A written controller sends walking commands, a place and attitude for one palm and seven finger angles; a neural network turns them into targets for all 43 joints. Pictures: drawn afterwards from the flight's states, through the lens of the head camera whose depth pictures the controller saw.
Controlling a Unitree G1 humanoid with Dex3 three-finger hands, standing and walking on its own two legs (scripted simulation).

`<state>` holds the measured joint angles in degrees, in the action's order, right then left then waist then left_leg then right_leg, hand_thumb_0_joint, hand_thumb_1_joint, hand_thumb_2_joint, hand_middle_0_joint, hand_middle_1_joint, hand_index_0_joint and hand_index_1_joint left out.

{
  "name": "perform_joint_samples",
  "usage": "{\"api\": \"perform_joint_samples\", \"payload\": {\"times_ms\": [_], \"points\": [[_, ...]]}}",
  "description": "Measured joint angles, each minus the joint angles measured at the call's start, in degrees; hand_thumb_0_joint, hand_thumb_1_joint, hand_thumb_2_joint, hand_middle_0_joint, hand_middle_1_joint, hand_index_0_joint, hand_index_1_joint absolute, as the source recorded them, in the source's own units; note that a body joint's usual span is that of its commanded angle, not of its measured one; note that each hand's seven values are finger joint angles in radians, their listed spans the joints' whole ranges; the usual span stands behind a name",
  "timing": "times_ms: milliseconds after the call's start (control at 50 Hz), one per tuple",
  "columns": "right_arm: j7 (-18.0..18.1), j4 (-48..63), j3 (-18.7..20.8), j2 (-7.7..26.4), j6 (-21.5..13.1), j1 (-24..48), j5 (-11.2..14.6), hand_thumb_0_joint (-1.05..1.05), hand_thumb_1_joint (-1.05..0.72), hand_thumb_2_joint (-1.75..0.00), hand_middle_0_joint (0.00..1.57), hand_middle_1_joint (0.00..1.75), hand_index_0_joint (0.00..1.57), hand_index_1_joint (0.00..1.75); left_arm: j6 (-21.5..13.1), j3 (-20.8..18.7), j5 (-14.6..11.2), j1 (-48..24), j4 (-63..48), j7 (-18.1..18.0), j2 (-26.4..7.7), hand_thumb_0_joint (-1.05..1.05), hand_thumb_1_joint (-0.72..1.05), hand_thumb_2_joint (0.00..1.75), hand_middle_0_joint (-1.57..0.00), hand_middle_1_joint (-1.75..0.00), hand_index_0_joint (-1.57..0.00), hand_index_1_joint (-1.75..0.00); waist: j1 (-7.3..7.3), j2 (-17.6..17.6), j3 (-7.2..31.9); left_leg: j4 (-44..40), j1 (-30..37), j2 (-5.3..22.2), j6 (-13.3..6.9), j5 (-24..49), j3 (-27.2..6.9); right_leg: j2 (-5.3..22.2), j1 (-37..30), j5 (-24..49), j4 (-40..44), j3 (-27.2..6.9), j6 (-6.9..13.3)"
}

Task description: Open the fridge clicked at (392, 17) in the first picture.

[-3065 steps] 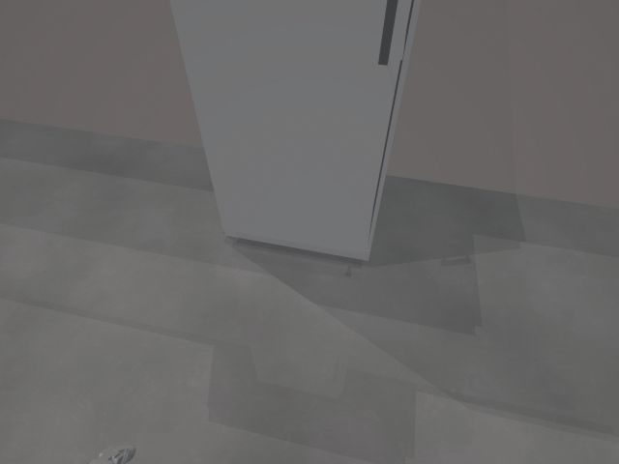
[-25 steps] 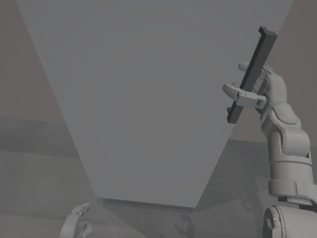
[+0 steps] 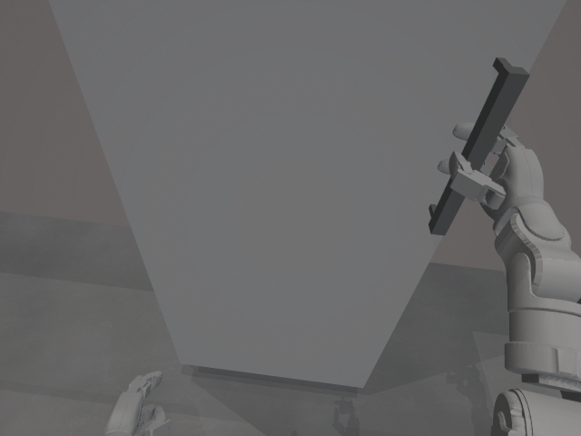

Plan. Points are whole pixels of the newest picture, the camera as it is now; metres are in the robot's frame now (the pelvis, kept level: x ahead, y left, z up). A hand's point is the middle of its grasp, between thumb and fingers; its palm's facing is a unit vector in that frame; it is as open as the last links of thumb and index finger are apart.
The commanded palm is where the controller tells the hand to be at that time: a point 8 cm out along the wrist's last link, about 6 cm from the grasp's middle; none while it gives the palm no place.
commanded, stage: grip the handle and tug to test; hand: right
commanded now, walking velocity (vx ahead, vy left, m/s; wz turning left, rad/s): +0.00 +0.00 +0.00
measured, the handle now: (465, 156) +0.44 -0.20 +0.22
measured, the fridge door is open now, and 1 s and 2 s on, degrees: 0 0 0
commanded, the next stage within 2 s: pull the door a little, standing still in 0.44 s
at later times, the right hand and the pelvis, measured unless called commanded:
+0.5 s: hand (457, 178) +0.38 -0.17 +0.22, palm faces +0.11 +0.99 -0.03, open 6.3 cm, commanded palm +0.33 -0.21 +0.22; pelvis +0.03 +0.00 +0.00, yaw +1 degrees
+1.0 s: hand (459, 180) +0.38 -0.18 +0.22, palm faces +0.06 +1.00 -0.07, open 6.3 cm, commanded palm +0.31 -0.22 +0.22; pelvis +0.11 -0.01 +0.01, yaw +1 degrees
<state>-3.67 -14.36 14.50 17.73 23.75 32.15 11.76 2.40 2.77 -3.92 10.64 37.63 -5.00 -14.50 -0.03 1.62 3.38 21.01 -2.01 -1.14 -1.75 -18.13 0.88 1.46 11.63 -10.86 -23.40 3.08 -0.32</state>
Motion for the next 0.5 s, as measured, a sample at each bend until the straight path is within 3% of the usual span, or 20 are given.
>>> {"api": "perform_joint_samples", "payload": {"times_ms": [280, 500], "points": [[1.11, 6.95, 1.10, -0.76, 1.51, -4.85, 0.11, 0.00, -0.75, -0.80, 0.30, 1.37, 0.26, 1.33, 0.14, -0.07, -0.10, -0.84, -1.51, 0.67, 0.07, 0.01, 0.91, 0.90, -0.20, -0.30, -0.20, -0.30, -0.07, 0.48, 0.73, 0.19, -0.05, 0.19, 0.06, -0.65, -0.75, -0.06, -0.40, -0.84, 0.16, 0.77, -0.05], [1.83, 18.91, 1.02, -2.20, 4.42, -12.11, 0.34, -0.01, -0.77, -0.80, 0.27, 1.38, 0.20, 1.30, 0.35, 0.18, -0.02, -1.48, -3.01, 1.38, 0.08, 0.01, 0.91, 0.90, -0.20, -0.30, -0.20, -0.30, 0.25, 1.14, 1.53, 0.99, -0.13, 0.17, 0.49, -0.28, -0.52, 0.14, -1.16, -2.45, 0.40, 1.15, 0.09]]}}
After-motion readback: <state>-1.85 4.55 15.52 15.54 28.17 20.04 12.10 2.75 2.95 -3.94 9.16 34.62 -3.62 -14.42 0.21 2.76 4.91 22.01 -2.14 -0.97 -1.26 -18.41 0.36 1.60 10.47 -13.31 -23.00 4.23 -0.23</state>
